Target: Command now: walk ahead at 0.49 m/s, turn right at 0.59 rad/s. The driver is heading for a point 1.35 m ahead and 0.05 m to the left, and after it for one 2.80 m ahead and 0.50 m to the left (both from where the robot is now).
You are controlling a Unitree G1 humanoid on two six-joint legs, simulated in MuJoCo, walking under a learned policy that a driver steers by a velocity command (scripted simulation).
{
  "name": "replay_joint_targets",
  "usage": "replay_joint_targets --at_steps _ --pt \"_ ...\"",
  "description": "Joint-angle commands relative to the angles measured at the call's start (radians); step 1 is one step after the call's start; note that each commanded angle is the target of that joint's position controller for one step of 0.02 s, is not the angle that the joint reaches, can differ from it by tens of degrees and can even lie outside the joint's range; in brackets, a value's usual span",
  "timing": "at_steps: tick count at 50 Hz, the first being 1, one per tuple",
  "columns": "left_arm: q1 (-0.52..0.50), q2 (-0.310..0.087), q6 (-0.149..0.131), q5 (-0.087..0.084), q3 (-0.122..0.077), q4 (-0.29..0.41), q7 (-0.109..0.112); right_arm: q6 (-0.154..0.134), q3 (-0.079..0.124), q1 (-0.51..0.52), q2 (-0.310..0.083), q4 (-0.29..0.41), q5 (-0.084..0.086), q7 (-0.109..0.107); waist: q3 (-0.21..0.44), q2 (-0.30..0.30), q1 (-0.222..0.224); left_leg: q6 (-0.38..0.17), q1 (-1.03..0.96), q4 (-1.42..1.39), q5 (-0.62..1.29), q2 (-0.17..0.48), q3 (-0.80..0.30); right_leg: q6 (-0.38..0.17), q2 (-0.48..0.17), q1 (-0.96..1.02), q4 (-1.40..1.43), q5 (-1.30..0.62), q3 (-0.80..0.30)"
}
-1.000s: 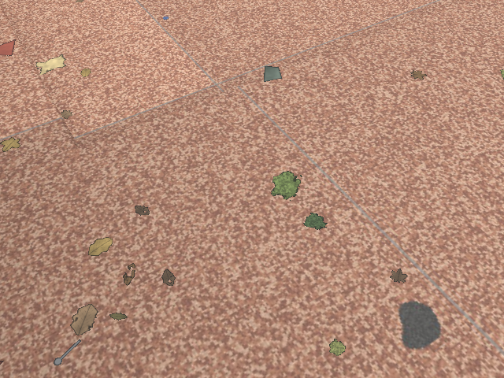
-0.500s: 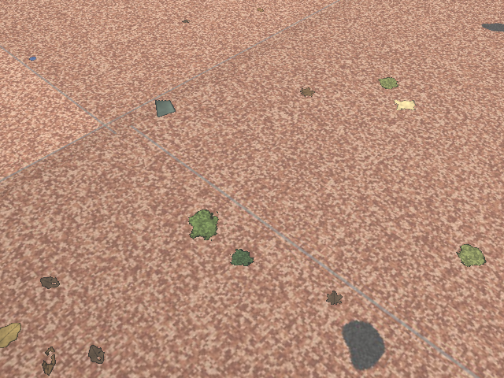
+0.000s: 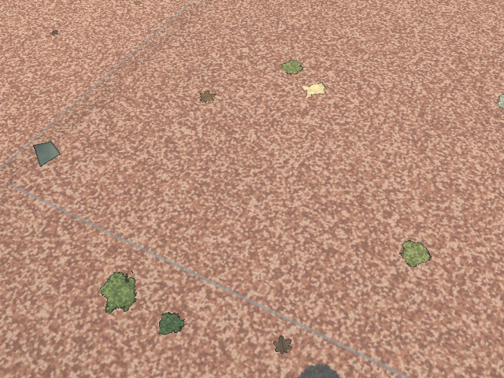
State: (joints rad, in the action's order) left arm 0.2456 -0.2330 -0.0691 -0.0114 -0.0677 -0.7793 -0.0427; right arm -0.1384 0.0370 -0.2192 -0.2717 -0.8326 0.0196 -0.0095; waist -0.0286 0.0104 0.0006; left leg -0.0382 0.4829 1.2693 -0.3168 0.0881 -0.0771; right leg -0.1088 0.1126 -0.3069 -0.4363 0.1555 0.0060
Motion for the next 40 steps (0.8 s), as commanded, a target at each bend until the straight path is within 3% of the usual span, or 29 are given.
replay_joint_targets --at_steps 1,3,4,6,8,11,13,15,16,17,18,19,20,21,22,23,24,27,30,35,40 --pt "-0.005 -0.099 -0.023 -0.008 -0.019 0.064 0.015 0.018 0.032 -0.076 -0.079 0.067 -0.026 -0.001 0.055 -0.004 -0.046 0.037 0.142 -0.066 0.080 0.052 -0.005 -0.181 -0.248 0.109 0.248 -0.263 -0.306" --pt "0.032 -0.135 -0.019 -0.007 -0.028 0.058 0.032 0.027 0.030 0.008 -0.072 0.109 -0.039 -0.006 0.016 -0.028 -0.032 0.073 0.156 -0.185 0.176 0.033 0.023 -0.176 -0.215 0.039 0.264 -0.284 -0.253" --pt "0.056 -0.144 -0.017 -0.005 -0.030 0.054 0.040 0.027 0.030 0.067 -0.072 0.130 -0.038 -0.010 -0.004 -0.038 -0.013 0.085 0.164 -0.276 0.236 0.020 0.029 -0.167 -0.203 0.024 0.264 -0.271 -0.245" --pt "0.098 -0.137 -0.011 -0.013 -0.026 0.046 0.045 0.027 0.022 0.160 -0.048 0.166 -0.039 -0.007 -0.012 -0.063 0.023 0.086 0.143 -0.476 0.361 -0.016 0.034 -0.142 -0.172 0.026 0.239 -0.238 -0.226" --pt "0.124 -0.149 -0.007 -0.015 -0.028 0.042 0.047 0.024 0.014 0.241 -0.033 0.193 -0.029 0.004 -0.013 -0.097 0.058 0.079 0.083 -0.638 0.447 -0.054 0.045 -0.115 -0.165 0.027 0.224 -0.154 -0.237" --pt "0.152 -0.175 -0.002 -0.022 -0.034 0.034 0.053 0.012 0.024 0.304 -0.076 0.231 -0.012 0.022 -0.009 -0.116 0.072 0.072 0.058 -0.725 0.435 -0.070 0.009 -0.106 -0.219 0.105 0.181 -0.083 -0.330" --pt "0.155 -0.166 0.005 -0.022 -0.032 0.028 0.065 0.000 0.032 0.285 -0.105 0.231 -0.014 0.036 0.004 -0.121 0.059 0.049 0.062 -0.773 0.396 -0.058 -0.015 -0.094 -0.267 0.210 0.124 -0.079 -0.374" --pt "0.147 -0.167 0.010 -0.011 -0.034 0.021 0.068 -0.011 0.039 0.235 -0.116 0.226 -0.019 0.034 0.023 -0.145 0.039 0.022 0.000 -0.781 0.307 -0.065 0.010 -0.079 -0.286 0.253 0.060 -0.177 -0.391" --pt "0.135 -0.159 0.014 -0.008 -0.031 0.024 0.067 -0.015 0.048 0.157 -0.127 0.208 -0.023 0.030 0.056 -0.147 0.000 -0.004 -0.104 -0.816 0.280 -0.084 0.039 -0.064 -0.257 0.259 -0.013 -0.296 -0.378" --pt "0.125 -0.129 0.014 0.003 -0.017 0.033 0.060 -0.017 0.061 0.032 -0.156 0.186 -0.032 0.024 0.158 -0.122 -0.057 -0.051 -0.302 -0.812 0.293 -0.041 0.014 -0.038 -0.199 0.221 -0.186 -0.351 -0.338" --pt "0.179 -0.082 0.010 0.023 0.001 0.045 0.058 -0.014 0.074 -0.127 -0.217 0.172 -0.040 0.021 0.324 0.033 -0.086 -0.137 -0.620 -0.769 0.314 0.132 -0.198 0.003 -0.106 0.026 -0.495 -0.116 -0.256" --pt "0.345 -0.033 -0.003 -0.021 0.017 0.027 0.052 -0.002 0.090 -0.211 -0.251 0.113 -0.036 0.036 0.404 0.389 -0.029 -0.271 -0.866 -0.922 0.056 0.304 -0.664 0.061 0.006 -0.312 -0.775 0.413 -0.187" --pt "0.304 -0.127 -0.006 -0.038 0.004 0.004 0.054 -0.002 0.066 -0.197 -0.150 0.126 -0.017 0.040 0.305 0.236 -0.052 -0.240 -0.807 -0.974 -0.148 0.298 -0.725 0.057 -0.054 -0.427 -0.896 0.391 -0.252" --pt "0.162 -0.172 -0.006 -0.034 -0.006 0.030 0.054 0.002 0.052 -0.126 -0.103 0.137 -0.011 0.037 0.161 0.094 -0.067 -0.200 -0.662 -0.986 -0.098 0.263 -0.559 0.056 -0.089 -0.451 -0.901 0.296 -0.222" --pt "0.083 -0.165 -0.007 -0.014 -0.004 0.048 0.055 0.009 0.044 -0.065 -0.096 0.147 -0.019 0.039 0.087 -0.003 -0.044 -0.186 -0.519 -1.004 0.047 0.221 -0.432 0.060 -0.131 -0.411 -0.861 0.221 -0.178" --pt "0.051 -0.149 -0.011 0.001 -0.006 0.061 0.053 0.012 0.041 -0.037 -0.090 0.143 -0.025 0.040 0.049 -0.003 -0.019 -0.186 -0.435 -1.025 0.165 0.186 -0.358 0.063 -0.167 -0.386 -0.797 0.174 -0.157" --pt "0.058 -0.135 -0.010 0.004 -0.007 0.063 0.050 0.010 0.036 -0.030 -0.078 0.139 -0.031 0.040 0.051 0.031 0.003 -0.175 -0.390 -1.045 0.234 0.148 -0.291 0.064 -0.197 -0.338 -0.748 0.147 -0.143" --pt "0.064 -0.091 -0.003 0.004 0.002 0.057 0.048 0.002 0.037 -0.069 -0.085 0.111 -0.019 0.040 0.056 0.077 0.008 -0.193 -0.363 -1.086 0.373 0.114 -0.184 0.080 -0.209 -0.319 -0.651 0.112 -0.094" --pt "-0.043 -0.074 -0.005 0.011 0.010 0.092 0.049 0.011 0.046 -0.111 -0.123 0.088 -0.013 0.030 0.030 0.057 -0.017 -0.203 -0.387 -1.122 0.421 0.123 -0.139 0.098 -0.224 -0.387 -0.495 0.005 -0.078" --pt "-0.197 -0.060 -0.018 0.003 0.018 0.124 0.034 0.030 0.044 -0.180 -0.138 0.053 -0.004 0.021 -0.002 0.066 -0.068 -0.160 -0.410 -1.127 0.390 0.091 -0.048 0.099 -0.197 -0.346 -0.233 -0.202 -0.043" --pt "-0.329 -0.070 -0.031 -0.010 0.020 0.175 0.007 0.052 0.044 -0.238 -0.155 0.014 -0.001 0.016 -0.042 0.070 -0.097 -0.157 -0.500 -1.081 0.402 0.146 -0.063 0.077 -0.166 -0.337 -0.116 -0.153 -0.021"
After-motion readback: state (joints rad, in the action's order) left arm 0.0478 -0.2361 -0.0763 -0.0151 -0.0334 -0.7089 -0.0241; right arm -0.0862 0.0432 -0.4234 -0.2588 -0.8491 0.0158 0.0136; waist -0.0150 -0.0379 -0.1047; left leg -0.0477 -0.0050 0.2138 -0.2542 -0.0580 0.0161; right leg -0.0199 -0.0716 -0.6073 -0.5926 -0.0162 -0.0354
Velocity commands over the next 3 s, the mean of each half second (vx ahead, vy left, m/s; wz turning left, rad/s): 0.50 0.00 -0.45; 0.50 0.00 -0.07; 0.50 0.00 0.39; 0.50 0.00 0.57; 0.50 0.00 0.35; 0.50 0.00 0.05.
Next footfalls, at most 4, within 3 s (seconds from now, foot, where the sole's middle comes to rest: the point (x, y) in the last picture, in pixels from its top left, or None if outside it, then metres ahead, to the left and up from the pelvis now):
0.34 left None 0.40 0.12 -0.77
0.90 right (329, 326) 0.61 -0.17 -0.77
1.48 left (255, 227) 0.94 0.03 -0.77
1.96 right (298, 157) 1.24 -0.13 -0.77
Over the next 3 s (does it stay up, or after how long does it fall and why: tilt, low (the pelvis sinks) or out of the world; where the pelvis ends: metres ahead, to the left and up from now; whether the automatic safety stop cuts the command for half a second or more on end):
stays up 1.54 0.20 -0.01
